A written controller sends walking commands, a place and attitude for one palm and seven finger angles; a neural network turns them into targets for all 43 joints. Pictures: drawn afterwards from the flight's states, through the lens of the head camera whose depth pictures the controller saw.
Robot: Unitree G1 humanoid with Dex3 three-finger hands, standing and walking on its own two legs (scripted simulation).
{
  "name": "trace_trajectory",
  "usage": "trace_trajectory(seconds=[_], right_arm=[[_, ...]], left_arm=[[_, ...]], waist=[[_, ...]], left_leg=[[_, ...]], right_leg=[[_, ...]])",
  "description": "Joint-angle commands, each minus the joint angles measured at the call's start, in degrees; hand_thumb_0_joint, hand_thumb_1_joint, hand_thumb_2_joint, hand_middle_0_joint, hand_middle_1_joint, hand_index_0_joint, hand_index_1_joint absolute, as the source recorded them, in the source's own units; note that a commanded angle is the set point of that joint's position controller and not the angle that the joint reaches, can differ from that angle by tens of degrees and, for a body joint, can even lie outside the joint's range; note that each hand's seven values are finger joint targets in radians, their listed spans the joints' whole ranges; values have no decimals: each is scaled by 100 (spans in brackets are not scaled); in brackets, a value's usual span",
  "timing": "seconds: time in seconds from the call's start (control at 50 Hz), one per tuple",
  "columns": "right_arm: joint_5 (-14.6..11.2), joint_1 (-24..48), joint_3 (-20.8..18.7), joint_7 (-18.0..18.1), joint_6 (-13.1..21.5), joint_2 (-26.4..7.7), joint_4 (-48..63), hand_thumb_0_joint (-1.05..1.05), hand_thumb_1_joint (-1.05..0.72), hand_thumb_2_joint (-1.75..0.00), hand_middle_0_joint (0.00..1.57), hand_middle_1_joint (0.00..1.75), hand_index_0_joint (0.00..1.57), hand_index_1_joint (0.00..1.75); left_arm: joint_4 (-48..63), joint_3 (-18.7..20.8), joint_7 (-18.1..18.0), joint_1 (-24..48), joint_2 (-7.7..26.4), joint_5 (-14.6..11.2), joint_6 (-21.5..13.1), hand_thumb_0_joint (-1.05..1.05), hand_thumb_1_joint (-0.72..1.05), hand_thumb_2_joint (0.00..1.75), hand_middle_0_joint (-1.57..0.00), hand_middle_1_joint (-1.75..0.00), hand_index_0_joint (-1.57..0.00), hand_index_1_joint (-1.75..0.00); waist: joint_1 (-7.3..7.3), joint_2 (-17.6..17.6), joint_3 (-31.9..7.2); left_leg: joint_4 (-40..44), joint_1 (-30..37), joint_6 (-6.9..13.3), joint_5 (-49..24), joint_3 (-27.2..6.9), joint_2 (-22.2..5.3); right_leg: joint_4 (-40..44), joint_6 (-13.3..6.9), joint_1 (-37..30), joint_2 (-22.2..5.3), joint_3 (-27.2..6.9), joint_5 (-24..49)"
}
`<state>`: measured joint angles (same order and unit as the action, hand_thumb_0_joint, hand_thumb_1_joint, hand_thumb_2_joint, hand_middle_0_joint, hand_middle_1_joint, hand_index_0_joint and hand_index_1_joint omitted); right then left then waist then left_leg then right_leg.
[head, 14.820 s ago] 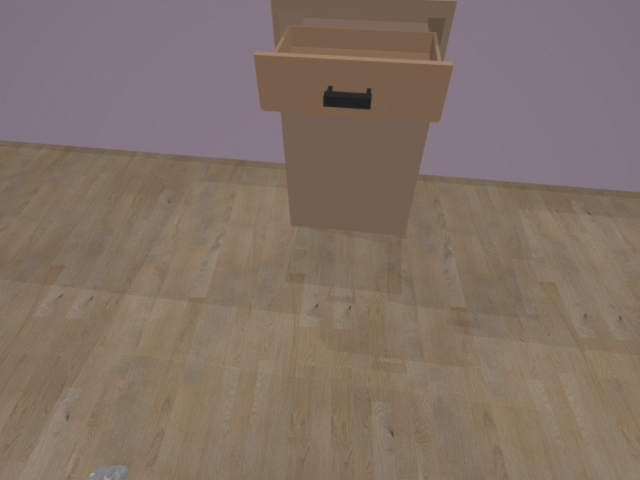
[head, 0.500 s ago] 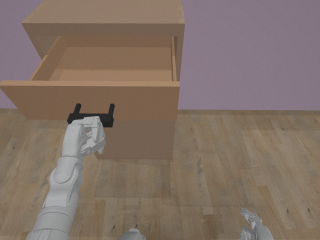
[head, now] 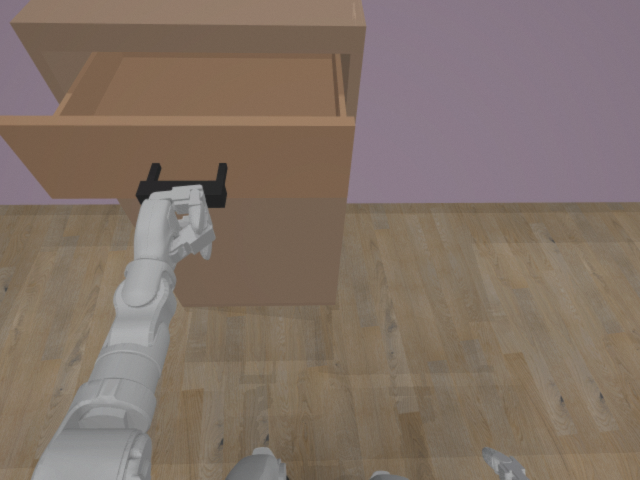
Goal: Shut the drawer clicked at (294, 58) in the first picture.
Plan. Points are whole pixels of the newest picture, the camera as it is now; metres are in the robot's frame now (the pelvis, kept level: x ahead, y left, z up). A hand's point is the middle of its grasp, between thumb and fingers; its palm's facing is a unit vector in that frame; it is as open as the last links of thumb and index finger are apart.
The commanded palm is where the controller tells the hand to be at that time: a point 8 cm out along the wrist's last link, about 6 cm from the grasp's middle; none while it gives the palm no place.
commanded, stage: push the drawer shut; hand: left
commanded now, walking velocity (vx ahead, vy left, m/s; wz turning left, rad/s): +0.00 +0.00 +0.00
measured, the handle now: (186, 182) +0.49 +0.19 +0.08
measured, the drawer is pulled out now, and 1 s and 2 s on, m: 0.17 0.05 0.00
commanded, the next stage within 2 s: pull the fist back off the drawer in 1.66 s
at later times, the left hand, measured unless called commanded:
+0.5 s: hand (216, 195) +0.46 +0.15 +0.07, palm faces +0.03 -1.00 -0.04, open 3.0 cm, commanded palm +0.45 +0.20 +0.08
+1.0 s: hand (222, 163) +0.53 +0.15 +0.08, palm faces +0.03 -1.00 -0.04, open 3.0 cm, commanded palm +0.52 +0.19 +0.08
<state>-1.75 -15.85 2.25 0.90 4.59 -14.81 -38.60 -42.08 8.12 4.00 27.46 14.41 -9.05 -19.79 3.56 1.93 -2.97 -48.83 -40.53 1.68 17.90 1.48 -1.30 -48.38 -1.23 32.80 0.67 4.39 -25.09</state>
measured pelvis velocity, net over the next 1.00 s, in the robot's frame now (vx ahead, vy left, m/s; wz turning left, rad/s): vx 0.00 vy -0.01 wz -0.03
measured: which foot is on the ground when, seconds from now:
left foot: down 0.00-1.00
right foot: down 0.00-1.00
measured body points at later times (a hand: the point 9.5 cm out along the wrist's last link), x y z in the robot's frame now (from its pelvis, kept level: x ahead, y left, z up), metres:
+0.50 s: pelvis +0.00 -0.01 -0.01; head +0.08 +0.00 +0.43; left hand +0.46 +0.20 +0.08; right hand +0.05 -0.27 -0.13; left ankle +0.07 +0.10 -0.70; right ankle -0.01 -0.11 -0.70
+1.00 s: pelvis +0.00 -0.01 -0.02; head +0.11 +0.00 +0.41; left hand +0.52 +0.20 +0.08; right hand -0.01 -0.27 -0.14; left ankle +0.06 +0.10 -0.70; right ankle -0.01 -0.11 -0.70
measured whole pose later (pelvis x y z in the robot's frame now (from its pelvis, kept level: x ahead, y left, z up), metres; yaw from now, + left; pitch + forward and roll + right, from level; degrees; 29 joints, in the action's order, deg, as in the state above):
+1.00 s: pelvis +0.00 -0.01 -0.02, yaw -2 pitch +18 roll -3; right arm 0.6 -22.4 2.6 -0.9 0.6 -15.9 -38.9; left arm -70.6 19.6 5.9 55.9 26.7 -2.7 -21.0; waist 10.2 2.5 -4.9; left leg -56.4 -54.6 1.2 20.2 0.4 -3.4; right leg -54.4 -2.0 46.3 2.7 5.0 -26.6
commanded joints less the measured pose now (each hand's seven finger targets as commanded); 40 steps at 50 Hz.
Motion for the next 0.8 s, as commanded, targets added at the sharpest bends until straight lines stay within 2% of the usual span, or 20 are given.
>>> trace_trajectory(seconds=[0.0,0.02,0.04,0.06,0.12,0.18,0.24,0.3,0.34,0.36,0.4,0.46,0.54,0.56,0.58,0.66,0.7,0.74,0.76,0.78], right_arm=[[10,-263,-370,24,170,-871,566,0,-90,-90,20,30,20,30],[20,-298,-373,21,145,-891,559,0,-90,-90,20,30,20,30],[21,-310,-368,8,130,-876,569,0,-90,-90,20,30,20,30],[25,-359,-374,7,114,-908,562,0,-90,-90,20,30,20,30],[32,-401,-368,-9,65,-873,567,0,-90,-90,20,30,20,30],[42,-509,-361,-13,2,-900,549,0,-90,-90,20,30,20,30],[39,-565,-394,-32,-24,-878,540,0,-90,-90,20,30,20,30],[59,-684,-410,-49,-74,-912,528,0,-90,-90,20,30,20,30],[53,-717,-396,-55,-97,-883,503,0,-90,-90,20,30,20,30],[60,-751,-404,-46,-113,-915,471,0,-90,-90,20,30,20,30],[67,-800,-408,-53,-143,-920,443,0,-90,-90,20,30,20,30],[84,-858,-392,-53,-166,-936,407,0,-90,-90,20,30,20,30],[95,-943,-377,-52,-193,-944,352,0,-90,-90,20,30,20,30],[107,-979,-382,-49,-190,-964,336,0,-90,-90,20,30,20,30],[110,-1007,-378,-59,-186,-955,326,0,-90,-90,20,30,20,30],[155,-1097,-377,-75,-198,-989,303,0,-90,-90,20,30,20,30],[162,-1163,-372,-80,-224,-1014,301,0,-90,-90,20,30,20,30],[174,-1205,-356,-88,-224,-1006,293,0,-90,-90,20,30,20,30],[189,-1246,-370,-84,-232,-1031,282,0,-90,-90,20,30,20,30],[188,-1267,-358,-98,-239,-1021,297,0,-90,-90,20,30,20,30]], left_arm=[[938,258,-45,3014,781,-64,-368,0,90,90,-140,-160,-140,-160],[871,385,-53,3059,950,-44,-386,0,90,90,-140,-160,-140,-160],[777,333,-29,3097,878,-43,-380,0,90,90,-140,-160,-140,-160],[731,517,-23,3178,1115,-21,-409,0,90,90,-140,-160,-140,-160],[554,474,29,3401,1024,-31,-434,0,90,90,-140,-160,-140,-160],[238,753,63,3509,1387,11,-461,0,90,90,-140,-160,-140,-160],[152,597,104,3733,1176,10,-508,0,90,90,-140,-160,-140,-160],[52,825,119,3843,1465,50,-561,0,90,90,-140,-160,-140,-160],[-76,692,157,4048,1347,76,-568,0,90,90,-140,-160,-140,-160],[-63,758,149,4195,1469,103,-594,0,90,90,-140,-160,-140,-160],[-270,806,126,4262,1499,122,-590,0,90,90,-140,-160,-140,-160],[-370,779,112,4600,1568,190,-627,0,90,90,-140,-160,-140,-160],[-670,810,102,4946,1696,259,-609,0,90,90,-140,-160,-140,-160],[-655,847,91,5089,1773,294,-635,0,90,90,-140,-160,-140,-160],[-669,772,91,5182,1674,299,-642,0,90,90,-140,-160,-140,-160],[-867,856,48,5387,1807,359,-638,0,90,90,-140,-160,-140,-160],[-1091,1025,35,5368,2034,387,-605,0,90,90,-140,-160,-140,-160],[-1056,992,50,5677,2078,415,-587,0,90,90,-140,-160,-140,-160],[-1095,1143,35,5685,2263,451,-609,0,90,90,-140,-160,-140,-160],[-1066,1110,37,5704,2224,455,-606,0,90,90,-140,-160,-140,-160]], waist=[[314,-47,-1931],[287,-53,-1977],[311,-46,-1983],[269,-59,-2001],[335,30,-2040],[295,39,-1965],[383,57,-2090],[354,2,-2278],[431,86,-2202],[447,154,-2203],[485,-27,-2187],[550,224,-2167],[655,92,-2153],[663,299,-2203],[709,308,-2315],[758,347,-2402],[760,139,-2413],[823,196,-2459],[788,320,-2544],[791,447,-2637]], left_leg=[[610,2091,-13,-187,-486,14],[590,2041,-15,-261,-469,14],[559,1988,1,-272,-422,34],[552,1937,-4,-302,-459,26],[481,1901,9,-367,-389,42],[430,1723,13,-429,-390,46],[355,1810,20,-448,-376,33],[288,1730,39,-534,-349,47],[259,1698,47,-516,-342,45],[224,1717,49,-559,-363,39],[205,1631,60,-459,-368,31],[160,1589,75,-373,-372,41],[100,1357,89,-189,-377,34],[75,1465,86,-238,-413,26],[67,1552,88,-283,-425,25],[-10,1455,101,-265,-445,21],[-52,1254,107,-263,-436,17],[-96,1088,120,-184,-402,20],[-142,1141,118,-277,-410,24],[-133,1235,109,-388,-420,19]], right_leg=[[842,34,583,143,-254,753],[821,29,516,145,-266,821],[843,40,497,143,-295,848],[789,21,481,155,-275,858],[786,41,519,161,-314,957],[732,22,487,166,-342,1040],[717,38,622,181,-340,1035],[666,46,503,193,-377,1150],[669,47,596,196,-388,1139],[629,35,657,198,-377,1169],[645,58,719,209,-378,1072],[629,49,854,211,-411,965],[638,74,942,206,-451,795],[586,48,1051,218,-426,788],[581,56,1095,221,-409,800],[538,54,1199,236,-419,735],[534,70,1106,241,-448,762],[526,87,1064,231,-485,721],[483,64,1080,237,-492,787],[458,58,1105,241,-462,863]])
